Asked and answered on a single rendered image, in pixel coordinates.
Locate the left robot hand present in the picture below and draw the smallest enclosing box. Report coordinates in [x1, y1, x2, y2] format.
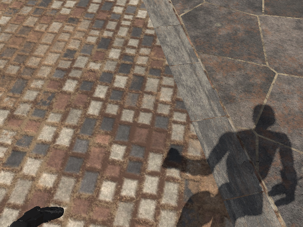
[9, 206, 64, 227]

